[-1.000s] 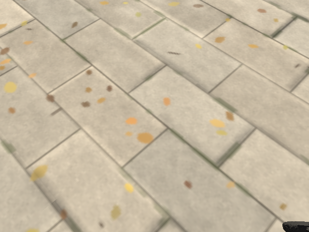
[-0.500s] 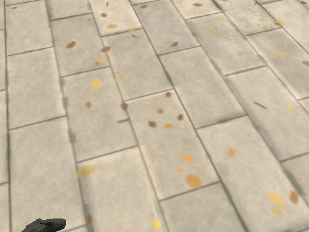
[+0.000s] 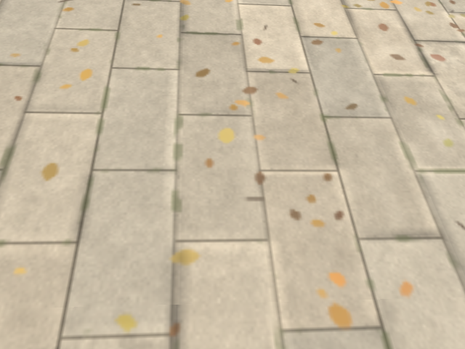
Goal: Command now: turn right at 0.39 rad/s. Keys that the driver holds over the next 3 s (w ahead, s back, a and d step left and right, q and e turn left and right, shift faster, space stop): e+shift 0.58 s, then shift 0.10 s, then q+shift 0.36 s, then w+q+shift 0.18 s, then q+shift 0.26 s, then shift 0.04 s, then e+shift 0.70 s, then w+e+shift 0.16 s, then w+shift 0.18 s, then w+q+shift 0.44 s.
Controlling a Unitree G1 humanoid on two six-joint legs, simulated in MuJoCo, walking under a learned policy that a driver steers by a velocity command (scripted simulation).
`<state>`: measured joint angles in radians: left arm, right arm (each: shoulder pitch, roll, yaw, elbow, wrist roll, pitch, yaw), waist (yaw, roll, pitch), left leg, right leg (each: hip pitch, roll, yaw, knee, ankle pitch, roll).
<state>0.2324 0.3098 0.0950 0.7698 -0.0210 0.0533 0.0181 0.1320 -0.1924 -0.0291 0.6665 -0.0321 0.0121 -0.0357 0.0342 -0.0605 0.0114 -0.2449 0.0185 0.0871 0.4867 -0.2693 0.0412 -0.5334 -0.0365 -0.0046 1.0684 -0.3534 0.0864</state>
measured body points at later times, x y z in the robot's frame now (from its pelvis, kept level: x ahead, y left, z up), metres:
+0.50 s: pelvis +0.01 -0.05 +0.00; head +0.05 -0.10 +0.45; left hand +0.27 +0.16 -0.08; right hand +0.07 -0.39 -0.09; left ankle +0.08 +0.10 -0.66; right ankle -0.02 -0.13 -0.74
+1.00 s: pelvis +0.06 -0.04 -0.01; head +0.10 -0.05 +0.44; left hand +0.34 +0.10 -0.10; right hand +0.07 -0.36 -0.10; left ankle +0.15 +0.04 -0.74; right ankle -0.02 -0.13 -0.74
